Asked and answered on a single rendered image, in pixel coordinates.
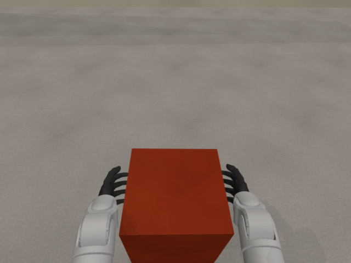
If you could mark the carton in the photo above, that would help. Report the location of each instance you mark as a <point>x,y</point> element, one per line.
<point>175,207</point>

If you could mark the robot left hand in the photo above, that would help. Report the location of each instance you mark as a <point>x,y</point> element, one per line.
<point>109,184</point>

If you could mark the robot left forearm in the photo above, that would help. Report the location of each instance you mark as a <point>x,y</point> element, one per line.
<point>95,239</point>

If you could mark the robot right hand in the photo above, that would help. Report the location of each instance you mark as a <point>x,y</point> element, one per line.
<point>237,182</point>

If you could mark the robot right forearm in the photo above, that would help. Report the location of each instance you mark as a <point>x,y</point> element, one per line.
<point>258,235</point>

